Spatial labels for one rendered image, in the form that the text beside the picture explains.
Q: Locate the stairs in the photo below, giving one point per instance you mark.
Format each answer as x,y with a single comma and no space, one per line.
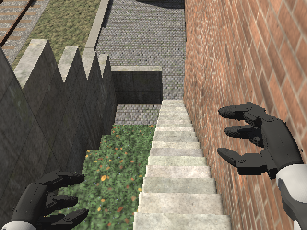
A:
178,191

